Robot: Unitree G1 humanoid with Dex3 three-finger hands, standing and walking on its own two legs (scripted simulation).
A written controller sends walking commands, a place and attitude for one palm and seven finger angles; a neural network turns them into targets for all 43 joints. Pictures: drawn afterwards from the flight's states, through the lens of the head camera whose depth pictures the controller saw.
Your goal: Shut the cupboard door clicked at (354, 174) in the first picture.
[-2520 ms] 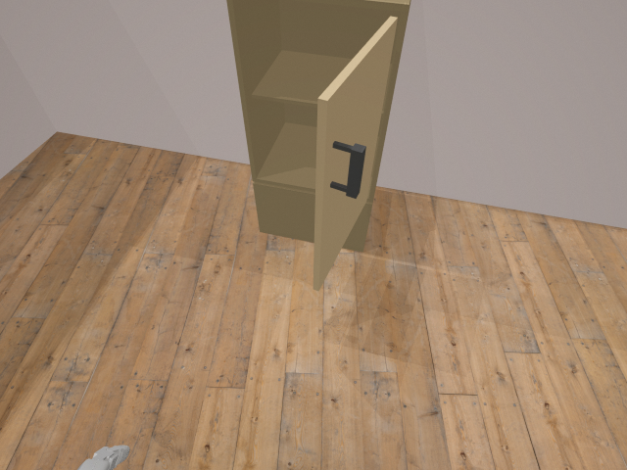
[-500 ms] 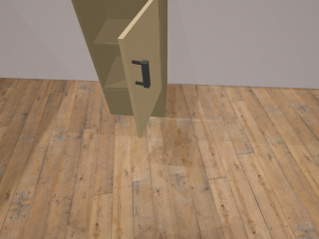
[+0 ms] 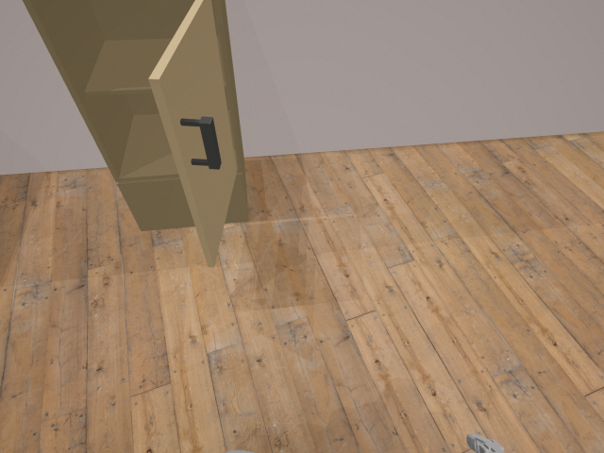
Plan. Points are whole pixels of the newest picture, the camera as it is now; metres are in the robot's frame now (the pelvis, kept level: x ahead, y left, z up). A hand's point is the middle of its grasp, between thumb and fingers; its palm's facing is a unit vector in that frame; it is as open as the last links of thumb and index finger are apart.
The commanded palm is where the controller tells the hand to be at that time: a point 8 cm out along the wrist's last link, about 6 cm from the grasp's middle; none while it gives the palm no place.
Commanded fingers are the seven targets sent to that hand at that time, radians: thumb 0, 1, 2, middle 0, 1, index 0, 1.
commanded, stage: walk around to get in front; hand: left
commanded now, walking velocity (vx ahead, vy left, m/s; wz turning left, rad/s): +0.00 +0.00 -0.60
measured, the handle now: (201, 143) +0.67 +0.29 -0.03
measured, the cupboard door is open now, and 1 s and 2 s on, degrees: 79 79 79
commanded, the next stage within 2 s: none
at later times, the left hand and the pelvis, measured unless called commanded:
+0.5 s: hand out of the picture +0.11 +0.21 -0.17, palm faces -0.33 -0.93 -0.18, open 7.4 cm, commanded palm none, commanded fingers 0.00 0.90 0.90 -0.20 -0.30 -0.20 -0.30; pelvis -0.04 +0.06 +0.00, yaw -20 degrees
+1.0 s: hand out of the picture +0.13 +0.16 -0.17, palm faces -0.56 -0.80 -0.21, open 7.4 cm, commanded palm none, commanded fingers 0.00 0.90 0.90 -0.20 -0.30 -0.20 -0.30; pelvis -0.05 +0.04 +0.00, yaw -38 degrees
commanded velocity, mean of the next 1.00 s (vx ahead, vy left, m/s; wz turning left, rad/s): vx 0.04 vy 0.00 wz -0.60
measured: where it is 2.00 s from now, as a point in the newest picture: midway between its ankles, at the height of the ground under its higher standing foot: (359, 452)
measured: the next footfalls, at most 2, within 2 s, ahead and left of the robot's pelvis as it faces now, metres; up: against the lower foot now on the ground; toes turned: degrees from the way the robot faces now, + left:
left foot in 0.06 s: +0.03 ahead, +0.12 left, +0.00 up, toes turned -3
right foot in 0.64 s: -0.09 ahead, -0.08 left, +0.00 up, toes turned -32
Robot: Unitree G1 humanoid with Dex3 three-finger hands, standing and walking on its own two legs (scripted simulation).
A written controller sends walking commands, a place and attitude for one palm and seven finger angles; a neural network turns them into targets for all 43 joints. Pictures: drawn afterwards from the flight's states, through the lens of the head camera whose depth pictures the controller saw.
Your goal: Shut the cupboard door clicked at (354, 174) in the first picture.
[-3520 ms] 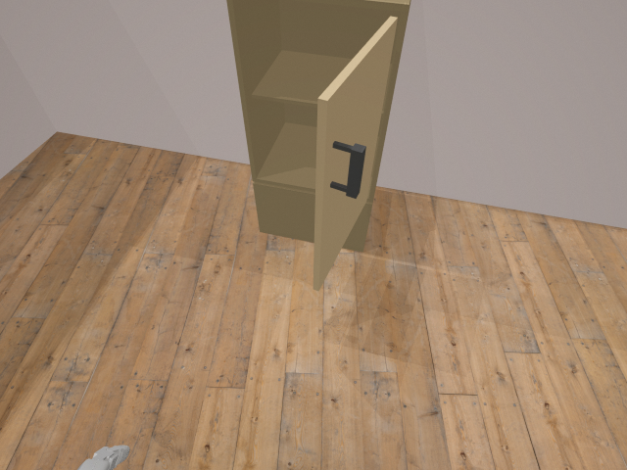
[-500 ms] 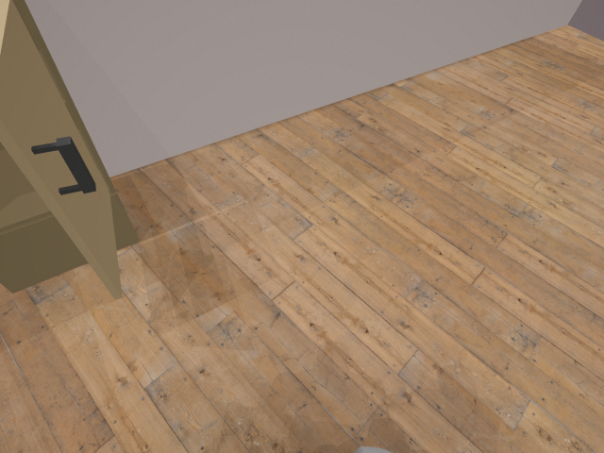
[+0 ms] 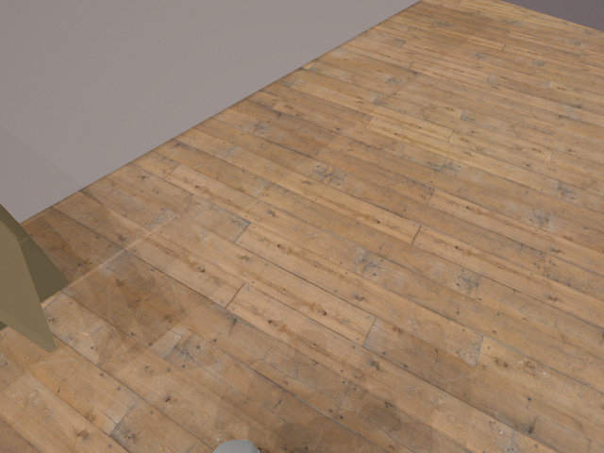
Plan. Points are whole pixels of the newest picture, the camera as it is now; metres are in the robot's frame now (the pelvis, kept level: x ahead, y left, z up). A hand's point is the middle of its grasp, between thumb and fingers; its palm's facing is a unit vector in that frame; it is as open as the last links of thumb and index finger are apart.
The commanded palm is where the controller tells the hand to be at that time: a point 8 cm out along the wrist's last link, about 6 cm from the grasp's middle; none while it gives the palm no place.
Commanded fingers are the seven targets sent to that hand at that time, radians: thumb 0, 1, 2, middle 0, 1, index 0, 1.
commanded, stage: walk around to get in front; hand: left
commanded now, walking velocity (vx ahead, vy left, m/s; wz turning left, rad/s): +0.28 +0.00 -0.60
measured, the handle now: out of the picture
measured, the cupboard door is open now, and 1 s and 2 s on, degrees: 79 79 79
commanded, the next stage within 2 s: none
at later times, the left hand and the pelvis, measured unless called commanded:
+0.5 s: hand (178, 403) +0.21 +0.22 -0.19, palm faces -0.26 -0.96 -0.11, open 7.4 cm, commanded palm none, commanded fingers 0.00 0.90 0.90 -0.20 -0.30 -0.20 -0.30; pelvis +0.11 +0.06 +0.00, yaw -18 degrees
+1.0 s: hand (251, 284) +0.43 +0.13 -0.17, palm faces -0.47 -0.86 -0.20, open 7.3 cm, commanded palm none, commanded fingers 0.00 0.90 0.90 -0.20 -0.30 -0.20 -0.30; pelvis +0.32 -0.02 +0.00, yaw -31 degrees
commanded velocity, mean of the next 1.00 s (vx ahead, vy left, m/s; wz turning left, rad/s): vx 0.33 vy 0.00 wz -0.47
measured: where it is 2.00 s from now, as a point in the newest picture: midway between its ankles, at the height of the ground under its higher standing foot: (374, 312)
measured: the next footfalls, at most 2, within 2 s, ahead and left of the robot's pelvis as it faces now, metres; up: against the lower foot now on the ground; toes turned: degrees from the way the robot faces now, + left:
left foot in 0.08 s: +0.05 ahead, +0.11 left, +0.00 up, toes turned +2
right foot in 0.72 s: +0.27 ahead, -0.08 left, +0.00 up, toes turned -34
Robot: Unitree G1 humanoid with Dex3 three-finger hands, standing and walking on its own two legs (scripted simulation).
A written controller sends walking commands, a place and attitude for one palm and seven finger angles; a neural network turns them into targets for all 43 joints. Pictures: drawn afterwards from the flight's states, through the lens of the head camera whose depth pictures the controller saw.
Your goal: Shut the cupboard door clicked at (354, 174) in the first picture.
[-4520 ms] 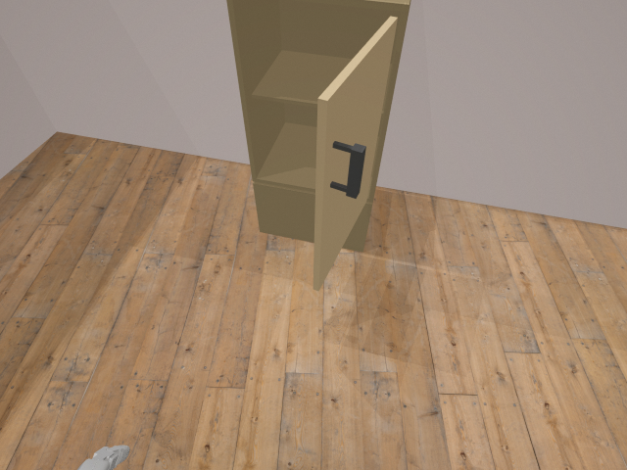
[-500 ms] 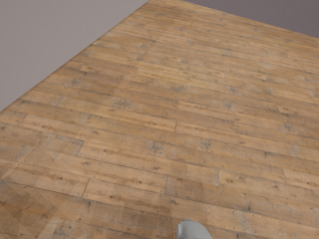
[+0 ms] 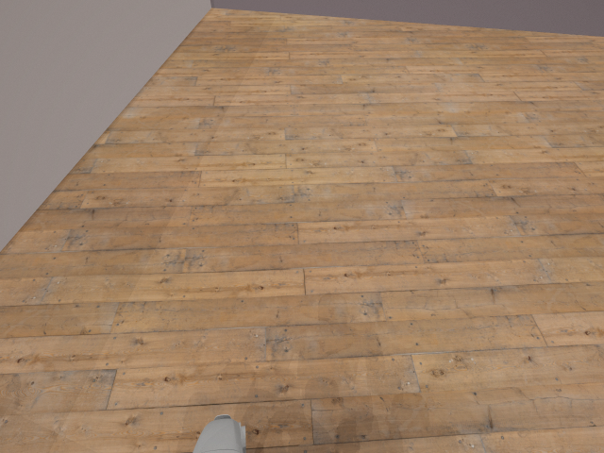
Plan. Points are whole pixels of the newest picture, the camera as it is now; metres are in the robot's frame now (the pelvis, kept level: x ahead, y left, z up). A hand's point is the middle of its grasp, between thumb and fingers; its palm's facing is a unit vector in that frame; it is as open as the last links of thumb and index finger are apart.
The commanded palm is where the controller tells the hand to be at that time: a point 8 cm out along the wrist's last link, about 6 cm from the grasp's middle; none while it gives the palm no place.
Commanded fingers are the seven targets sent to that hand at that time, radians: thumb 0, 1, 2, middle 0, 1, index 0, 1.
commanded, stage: walk around to get in front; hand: left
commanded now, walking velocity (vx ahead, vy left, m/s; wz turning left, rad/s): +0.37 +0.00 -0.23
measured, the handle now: out of the picture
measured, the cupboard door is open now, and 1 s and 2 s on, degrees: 79 79 79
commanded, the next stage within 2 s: walk to a spot facing it in 1.54 s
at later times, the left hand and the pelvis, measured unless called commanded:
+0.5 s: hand (171, 363) +0.29 +0.24 -0.17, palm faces -0.11 -0.98 -0.16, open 7.4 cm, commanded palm none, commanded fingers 0.00 0.90 0.90 -0.20 -0.30 -0.20 -0.30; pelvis +0.20 +0.07 +0.01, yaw -11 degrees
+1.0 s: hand (244, 273) +0.47 +0.14 -0.16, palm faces -0.22 -0.95 -0.22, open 7.2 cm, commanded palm none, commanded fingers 0.00 0.90 0.90 -0.20 -0.30 -0.20 -0.30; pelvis +0.40 -0.03 +0.01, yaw -17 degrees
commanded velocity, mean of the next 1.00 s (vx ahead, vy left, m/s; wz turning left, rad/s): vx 0.37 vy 0.00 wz -0.19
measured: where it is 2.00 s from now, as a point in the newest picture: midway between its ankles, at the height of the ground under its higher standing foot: (340, 302)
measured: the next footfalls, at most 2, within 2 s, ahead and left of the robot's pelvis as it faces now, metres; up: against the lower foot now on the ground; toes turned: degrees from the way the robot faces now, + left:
left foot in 0.16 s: +0.23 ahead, +0.16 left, +0.00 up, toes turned +7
right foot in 0.72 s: +0.39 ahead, -0.12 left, +0.00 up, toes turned -25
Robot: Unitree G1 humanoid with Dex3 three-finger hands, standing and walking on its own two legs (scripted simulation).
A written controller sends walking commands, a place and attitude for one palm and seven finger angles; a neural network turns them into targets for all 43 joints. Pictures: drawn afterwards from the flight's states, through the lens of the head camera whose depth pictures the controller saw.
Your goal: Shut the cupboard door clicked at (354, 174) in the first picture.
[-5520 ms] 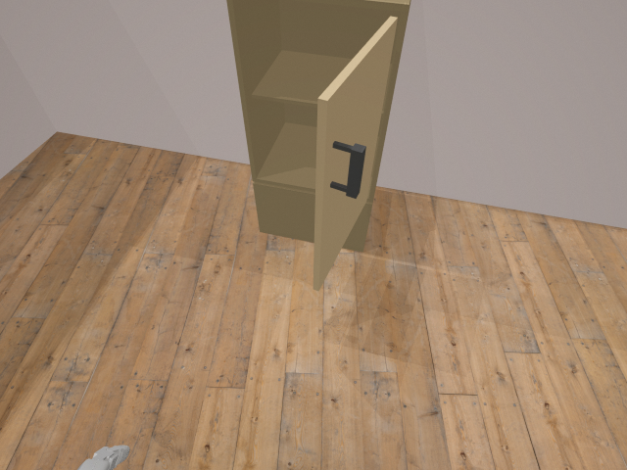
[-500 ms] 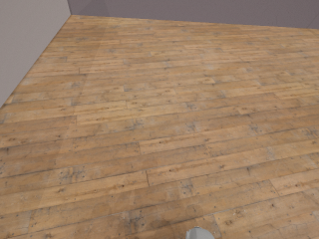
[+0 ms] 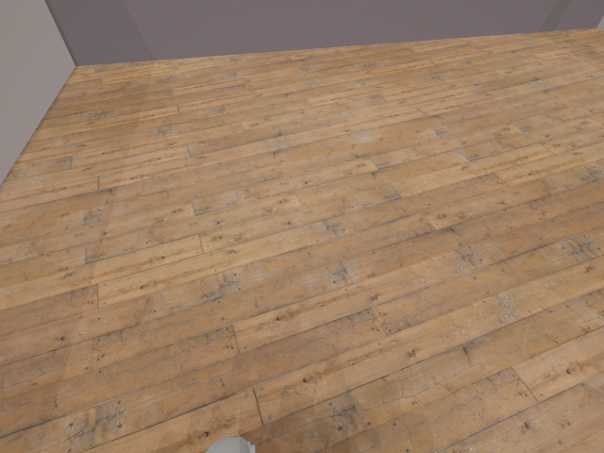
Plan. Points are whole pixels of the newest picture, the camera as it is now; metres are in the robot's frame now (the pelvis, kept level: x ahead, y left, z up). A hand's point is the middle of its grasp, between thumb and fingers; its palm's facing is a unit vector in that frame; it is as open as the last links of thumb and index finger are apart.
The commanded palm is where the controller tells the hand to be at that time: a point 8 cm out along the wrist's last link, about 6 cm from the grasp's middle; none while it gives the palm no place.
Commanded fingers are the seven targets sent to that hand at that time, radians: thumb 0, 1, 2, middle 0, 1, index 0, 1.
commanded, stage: walk around to get in front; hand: left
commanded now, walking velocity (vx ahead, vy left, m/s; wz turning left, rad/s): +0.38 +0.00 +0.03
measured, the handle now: out of the picture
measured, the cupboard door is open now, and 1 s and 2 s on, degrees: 79 79 79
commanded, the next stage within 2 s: walk to a spot facing it in 0.54 s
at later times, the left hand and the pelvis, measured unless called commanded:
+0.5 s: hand (160, 398) +0.25 +0.26 -0.17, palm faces -0.01 -0.98 -0.19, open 7.4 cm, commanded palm none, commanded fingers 0.00 0.90 0.90 -0.20 -0.30 -0.20 -0.30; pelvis +0.21 +0.07 +0.00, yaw -6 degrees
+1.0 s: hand (245, 275) +0.49 +0.14 -0.16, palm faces -0.04 -0.98 -0.17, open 7.2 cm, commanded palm none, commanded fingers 0.00 0.90 0.90 -0.20 -0.30 -0.20 -0.30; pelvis +0.35 +0.00 -0.01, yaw -3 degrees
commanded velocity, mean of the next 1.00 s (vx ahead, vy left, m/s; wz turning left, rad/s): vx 0.20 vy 0.00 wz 0.01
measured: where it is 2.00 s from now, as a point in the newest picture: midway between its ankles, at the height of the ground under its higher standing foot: (313, 440)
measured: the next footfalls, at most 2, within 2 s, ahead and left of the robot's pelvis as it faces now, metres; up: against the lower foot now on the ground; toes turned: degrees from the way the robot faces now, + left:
left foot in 0.20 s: +0.24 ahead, +0.16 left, +0.00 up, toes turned +12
right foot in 0.76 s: +0.43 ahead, -0.12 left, +0.00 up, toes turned -20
